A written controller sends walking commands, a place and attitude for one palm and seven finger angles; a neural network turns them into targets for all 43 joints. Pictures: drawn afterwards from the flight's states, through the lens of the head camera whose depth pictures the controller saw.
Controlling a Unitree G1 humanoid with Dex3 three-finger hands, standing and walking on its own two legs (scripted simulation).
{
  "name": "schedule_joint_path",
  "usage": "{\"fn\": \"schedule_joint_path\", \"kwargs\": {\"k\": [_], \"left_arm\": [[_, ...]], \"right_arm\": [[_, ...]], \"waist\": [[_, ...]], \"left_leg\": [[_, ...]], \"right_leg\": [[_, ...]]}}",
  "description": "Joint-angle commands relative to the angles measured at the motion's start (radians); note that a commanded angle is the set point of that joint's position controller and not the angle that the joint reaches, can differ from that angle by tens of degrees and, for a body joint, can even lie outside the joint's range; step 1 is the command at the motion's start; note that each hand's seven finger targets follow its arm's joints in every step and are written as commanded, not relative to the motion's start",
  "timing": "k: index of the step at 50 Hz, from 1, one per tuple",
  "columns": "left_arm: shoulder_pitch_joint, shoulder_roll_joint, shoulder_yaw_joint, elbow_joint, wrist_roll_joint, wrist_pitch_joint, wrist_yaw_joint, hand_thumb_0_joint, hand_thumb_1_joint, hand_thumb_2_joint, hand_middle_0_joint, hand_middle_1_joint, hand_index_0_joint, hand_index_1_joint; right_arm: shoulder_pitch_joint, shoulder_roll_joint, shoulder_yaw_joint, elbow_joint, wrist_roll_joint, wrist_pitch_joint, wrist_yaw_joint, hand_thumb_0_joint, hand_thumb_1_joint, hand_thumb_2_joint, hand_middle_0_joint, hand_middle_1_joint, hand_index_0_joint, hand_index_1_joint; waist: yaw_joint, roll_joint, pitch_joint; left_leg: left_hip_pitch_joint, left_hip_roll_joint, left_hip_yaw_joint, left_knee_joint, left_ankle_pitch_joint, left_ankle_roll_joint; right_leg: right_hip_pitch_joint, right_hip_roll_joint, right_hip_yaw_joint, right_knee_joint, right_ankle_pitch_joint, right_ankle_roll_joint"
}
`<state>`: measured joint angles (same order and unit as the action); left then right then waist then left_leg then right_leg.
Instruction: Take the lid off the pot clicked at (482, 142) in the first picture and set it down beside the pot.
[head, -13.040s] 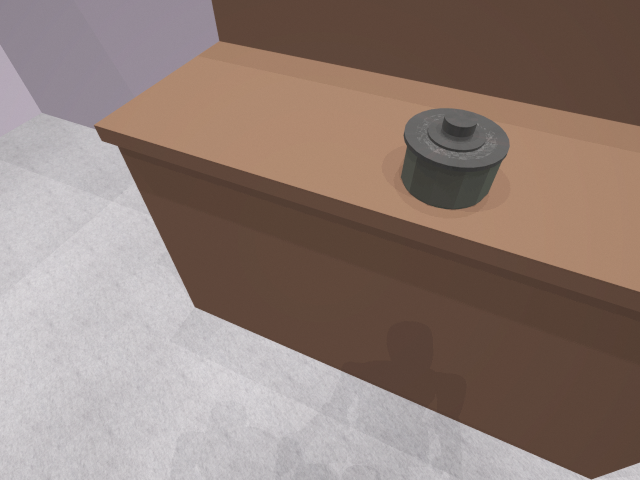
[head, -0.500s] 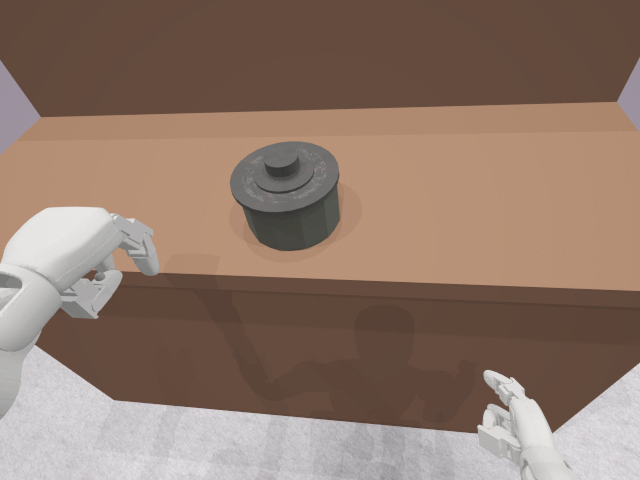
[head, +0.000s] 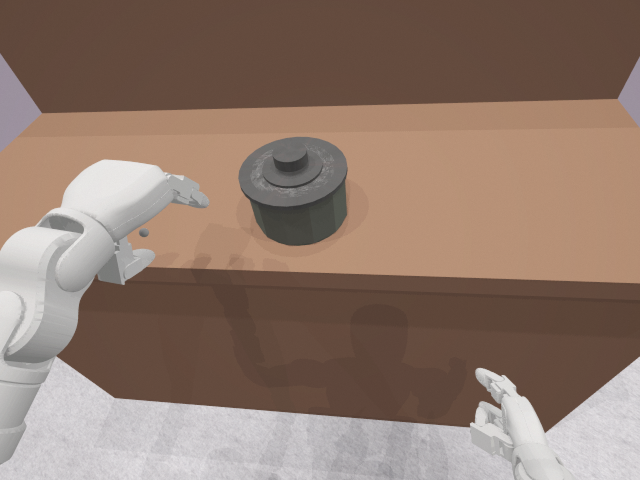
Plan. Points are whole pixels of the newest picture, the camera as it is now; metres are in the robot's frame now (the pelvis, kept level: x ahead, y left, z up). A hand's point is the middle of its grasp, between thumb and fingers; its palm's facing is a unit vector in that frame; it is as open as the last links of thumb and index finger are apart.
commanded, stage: move the open hand above the knob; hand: left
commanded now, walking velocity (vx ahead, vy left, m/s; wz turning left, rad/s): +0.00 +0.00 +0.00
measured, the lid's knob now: (290, 156) +0.51 +0.12 +0.13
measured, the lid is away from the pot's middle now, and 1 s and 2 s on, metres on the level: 0.00 0.00 0.00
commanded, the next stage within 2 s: none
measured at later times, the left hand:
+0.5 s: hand (182, 212) +0.34 +0.21 +0.18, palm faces -0.15 -0.15 -0.98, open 10.1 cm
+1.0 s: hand (234, 144) +0.42 +0.16 +0.22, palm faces -0.07 -0.03 -1.00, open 10.0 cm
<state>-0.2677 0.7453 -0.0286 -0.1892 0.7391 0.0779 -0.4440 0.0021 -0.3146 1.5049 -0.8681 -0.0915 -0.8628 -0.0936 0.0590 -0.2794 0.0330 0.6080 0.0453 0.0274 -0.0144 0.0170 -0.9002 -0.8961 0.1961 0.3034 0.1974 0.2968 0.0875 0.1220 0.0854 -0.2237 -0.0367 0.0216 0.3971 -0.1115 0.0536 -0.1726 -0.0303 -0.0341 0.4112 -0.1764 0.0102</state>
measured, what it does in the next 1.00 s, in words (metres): stands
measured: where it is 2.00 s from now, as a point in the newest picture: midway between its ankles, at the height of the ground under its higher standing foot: outside the picture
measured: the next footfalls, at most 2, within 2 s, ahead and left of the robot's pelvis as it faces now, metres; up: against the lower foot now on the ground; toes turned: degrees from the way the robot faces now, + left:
none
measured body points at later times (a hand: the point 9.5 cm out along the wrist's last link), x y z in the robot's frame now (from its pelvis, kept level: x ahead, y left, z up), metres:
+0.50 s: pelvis +0.02 +0.00 +0.00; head +0.03 -0.06 +0.45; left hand +0.35 +0.21 +0.23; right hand +0.24 -0.21 -0.10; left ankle +0.07 +0.08 -0.74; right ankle +0.03 -0.14 -0.74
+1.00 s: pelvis +0.02 -0.02 +0.00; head +0.04 -0.07 +0.45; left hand +0.42 +0.16 +0.27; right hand +0.23 -0.25 -0.11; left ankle +0.07 +0.08 -0.74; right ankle +0.03 -0.14 -0.74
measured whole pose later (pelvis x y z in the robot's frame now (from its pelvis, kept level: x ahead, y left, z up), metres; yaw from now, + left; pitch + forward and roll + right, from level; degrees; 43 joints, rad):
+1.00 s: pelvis +0.02 -0.02 +0.00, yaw -1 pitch -2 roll +0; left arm -0.74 0.63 -0.21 0.19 0.75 0.21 -0.42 0.00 -0.32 1.50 -0.87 -0.08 -0.86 -0.08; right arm 0.07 -0.29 0.03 0.64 0.07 0.04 0.00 0.02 -0.90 -0.90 0.19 0.30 0.20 0.30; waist 0.04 0.11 0.07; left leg -0.23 -0.01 0.02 0.40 -0.14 0.02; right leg -0.19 -0.01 -0.03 0.43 -0.21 -0.01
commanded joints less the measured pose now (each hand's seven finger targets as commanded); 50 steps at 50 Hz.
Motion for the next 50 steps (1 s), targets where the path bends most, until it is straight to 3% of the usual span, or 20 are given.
{"fn": "schedule_joint_path", "kwargs": {"k": [1, 6, 8, 11, 13, 15, 18, 21, 23, 26, 28, 29, 34, 36, 38, 39, 43, 44, 47, 50], "left_arm": [[-0.383, 0.243, 0.281, 0.050, -0.032, 0.057, 0.070, 0.000, -0.327, 1.504, -0.844, -0.081, -0.844, -0.081], [-0.132, -0.105, -0.047, -0.122, -0.062, 0.100, -0.031, 0.000, -0.327, 1.507, -0.844, -0.081, -0.844, -0.081], [-0.284, 0.009, 0.016, -0.266, -0.012, 0.096, -0.022, 0.000, -0.327, 1.507, -0.844, -0.081, -0.844, -0.081], [-0.721, 0.436, 0.302, -0.280, 0.061, 0.071, 0.027, 0.000, -0.327, 1.507, -0.844, -0.081, -0.844, -0.081], [-0.786, 0.507, 0.376, -0.167, 0.088, 0.087, 0.070, 0.000, -0.327, 1.507, -0.844, -0.081, -0.844, -0.081], [-0.724, 0.331, 0.273, 0.044, 0.052, 0.118, 0.083, 0.000, -0.327, 1.507, -0.844, -0.081, -0.844, -0.081], [-0.270, 0.028, 0.128, 0.212, -0.021, 0.150, 0.019, 0.000, -0.327, 1.507, -0.844, -0.081, -0.844, -0.081], [-0.079, -0.225, -0.136, -0.085, -0.057, 0.170, -0.060, 0.000, -0.327, 1.507, -0.844, -0.081, -0.844, -0.081], [-0.246, -0.154, -0.122, -0.170, -0.010, 0.165, -0.058, 0.000, -0.327, 1.507, -0.844, -0.081, -0.844, -0.081], [-0.886, 0.363, 0.201, -0.208, 0.075, 0.127, 0.012, 0.000, -0.327, 1.507, -0.844, -0.081, -0.844, -0.081], [-1.067, 0.556, 0.338, -0.235, 0.119, 0.100, 0.084, 0.000, -0.327, 1.507, -0.844, -0.081, -0.844, -0.081], [-1.058, 0.440, 0.256, -0.183, 0.110, 0.097, 0.112, 0.000, -0.327, 1.507, -0.844, -0.081, -0.844, -0.081], [-0.398, -0.061, 0.010, 0.400, -0.005, 0.193, 0.047, 0.000, -0.327, 1.507, -0.844, -0.081, -0.844, -0.081], [-0.184, -0.203, -0.130, 0.295, -0.013, 0.213, -0.012, 0.000, -0.327, 1.507, -0.844, -0.081, -0.844, -0.081], [-0.287, -0.272, -0.225, 0.089, 0.019, 0.211, -0.042, 0.000, -0.327, 1.507, -0.844, -0.081, -0.844, -0.081], [-0.462, -0.191, -0.200, -0.029, 0.027, 0.194, -0.039, 0.000, -0.327, 1.507, -0.844, -0.081, -0.844, -0.081], [-1.196, 0.516, 0.274, -0.106, 0.115, 0.150, 0.044, 0.000, -0.327, 1.507, -0.844, -0.081, -0.844, -0.081], [-1.245, 0.492, 0.254, -0.049, 0.122, 0.138, 0.071, 0.000, -0.327, 1.507, -0.844, -0.081, -0.844, -0.081], [-1.040, 0.220, 0.117, 0.281, 0.051, 0.154, 0.110, 0.000, -0.327, 1.507, -0.844, -0.081, -0.844, -0.081], [-0.606, -0.020, -0.009, 0.513, 0.024, 0.210, 0.048, 0.000, -0.327, 1.507, -0.844, -0.081, -0.844, -0.081]], "right_arm": [[-0.146, -0.102, -0.039, -0.156, 0.012, -0.034, 0.003, 0.000, -0.900, -0.900, 0.200, 0.300, 0.200, 0.300], [-0.171, -0.102, -0.047, -0.229, 0.039, -0.013, 0.059, 0.000, -0.900, -0.900, 0.200, 0.300, 0.200, 0.300], [-0.212, -0.092, -0.035, -0.257, 0.039, -0.037, 0.050, 0.000, -0.900, -0.900, 0.200, 0.300, 0.200, 0.300], [-0.175, -0.114, -0.033, -0.196, 0.009, -0.056, 0.004, 0.000, -0.900, -0.900, 0.200, 0.300, 0.200, 0.300], [-0.165, -0.113, -0.028, -0.162, 0.003, -0.063, -0.009, 0.000, -0.900, -0.900, 0.200, 0.300, 0.200, 0.300], [-0.132, -0.095, -0.030, -0.132, 0.009, -0.041, 0.006, 0.000, -0.900, -0.900, 0.200, 0.300, 0.200, 0.300], [-0.142, -0.106, -0.046, -0.166, 0.025, -0.011, 0.052, 0.000, -0.900, -0.900, 0.200, 0.300, 0.200, 0.300], [-0.193, -0.102, -0.048, -0.245, 0.044, 0.027, 0.102, 0.000, -0.900, -0.900, 0.200, 0.300, 0.200, 0.300], [-0.225, -0.090, -0.031, -0.265, 0.053, 0.017, 0.094, 0.000, -0.900, -0.900, 0.200, 0.300, 0.200, 0.300], [-0.186, -0.120, -0.029, -0.199, 0.030, -0.004, 0.022, 0.000, -0.900, -0.900, 0.200, 0.300, 0.200, 0.300], [-0.176, -0.108, -0.018, -0.164, 0.012, -0.055, -0.013, 0.000, -0.900, -0.900, 0.200, 0.300, 0.200, 0.300], [-0.154, -0.078, -0.011, -0.162, 0.010, -0.079, -0.015, 0.000, -0.900, -0.900, 0.200, 0.300, 0.200, 0.300], [-0.098, -0.117, -0.039, -0.113, 0.030, 0.009, 0.057, 0.000, -0.900, -0.900, 0.200, 0.300, 0.200, 0.300], [-0.138, -0.122, -0.045, -0.187, 0.050, 0.041, 0.086, 0.000, -0.900, -0.900, 0.200, 0.300, 0.200, 0.300], [-0.208, -0.098, -0.033, -0.244, 0.060, 0.041, 0.104, 0.000, -0.900, -0.900, 0.200, 0.300, 0.200, 0.300], [-0.184, -0.107, -0.034, -0.239, 0.056, 0.045, 0.098, 0.000, -0.900, -0.900, 0.200, 0.300, 0.200, 0.300], [-0.169, -0.127, -0.024, -0.172, 0.024, -0.016, 0.005, 0.000, -0.900, -0.900, 0.200, 0.300, 0.200, 0.300], [-0.151, -0.094, -0.017, -0.166, 0.019, -0.052, -0.012, 0.000, -0.900, -0.900, 0.200, 0.300, 0.200, 0.300], [-0.097, -0.087, -0.018, -0.105, 0.032, -0.036, -0.010, 0.000, -0.900, -0.900, 0.200, 0.300, 0.200, 0.300], [-0.079, -0.122, -0.042, -0.103, 0.029, 0.010, 0.042, 0.000, -0.900, -0.900, 0.200, 0.300, 0.200, 0.300]], "waist": [[0.009, -0.033, -0.257], [-0.020, -0.099, -0.265], [-0.029, -0.103, -0.317], [-0.010, 0.001, -0.435], [0.000, 0.038, -0.437], [0.001, -0.028, -0.358], [0.013, -0.132, -0.287], [-0.008, -0.100, -0.329], [-0.044, -0.168, -0.290], [-0.048, -0.060, -0.369], [-0.017, 0.073, -0.502], [-0.009, 0.108, -0.570], [-0.011, -0.192, -0.259], [-0.020, -0.211, -0.238], [-0.047, -0.172, -0.302], [-0.062, -0.139, -0.338], [-0.048, -0.058, -0.509], [-0.034, -0.024, -0.570], [-0.040, -0.086, -0.401], [-0.019, -0.168, -0.307]], "left_leg": [[0.124, 0.008, -0.067, -0.089, -0.027, -0.015], [0.135, -0.009, -0.032, -0.067, -0.033, -0.007], [0.171, -0.010, -0.041, -0.048, -0.014, 0.001], [0.218, -0.005, -0.073, -0.059, 0.051, 0.001], [0.213, -0.004, -0.073, -0.054, 0.109, 0.002], [0.177, 0.004, -0.063, -0.067, 0.113, -0.008], [0.116, -0.014, -0.033, -0.045, 0.113, -0.013], [0.125, -0.020, 0.005, -0.019, 0.115, -0.009], [0.130, -0.013, -0.007, -0.011, 0.049, 0.002], [0.179, -0.009, -0.041, -0.043, -0.005, 0.007], [0.234, 0.002, -0.065, -0.033, 0.070, 0.006], [0.256, 0.007, -0.066, -0.038, 0.130, -0.002], [0.087, -0.013, -0.014, -0.056, 0.064, -0.018], [0.051, -0.017, 0.024, -0.035, 0.031, -0.018], [0.083, -0.024, 0.029, -0.006, 0.044, -0.004], [0.118, -0.026, 0.024, -0.011, 0.040, 0.003], [0.201, -0.019, -0.036, -0.009, 0.055, 0.017], [0.203, -0.015, -0.035, -0.006, 0.116, 0.020], [0.166, -0.008, -0.016, -0.047, 0.103, 0.001], [0.088, -0.019, 0.008, -0.039, 0.091, -0.008]], "right_leg": [[-0.014, 0.072, -0.007, -0.077, -0.060, -0.045], [-0.042, 0.076, -0.027, -0.077, 0.000, -0.026], [-0.035, 0.090, -0.017, -0.063, -0.001, -0.034], [0.026, 0.083, 0.000, -0.042, -0.012, -0.046], [0.044, 0.090, 0.016, -0.049, 0.013, -0.066], [0.037, 0.082, 0.007, -0.057, 0.036, -0.065], [0.012, 0.077, -0.003, -0.068, 0.096, -0.057], [0.004, 0.066, -0.028, -0.048, 0.134, -0.035], [-0.050, 0.083, -0.029, -0.054, 0.065, -0.031], [-0.017, 0.080, -0.002, -0.052, -0.041, -0.032], [0.042, 0.085, 0.026, -0.022, -0.009, -0.059], [0.075, 0.084, 0.028, 0.000, 0.028, -0.075], [-0.013, 0.072, -0.015, -0.072, 0.075, -0.047], [-0.011, 0.060, -0.020, -0.059, 0.091, -0.032], [-0.024, 0.065, -0.019, -0.043, 0.091, -0.038], [-0.018, 0.062, -0.022, -0.046, 0.082, -0.032], [0.070, 0.072, 0.038, -0.030, 0.061, -0.032], [0.113, 0.067, 0.057, -0.005, 0.112, -0.049], [0.064, 0.078, 0.015, -0.037, 0.116, -0.045], [0.023, 0.056, 0.007, -0.058, 0.138, -0.038]]}}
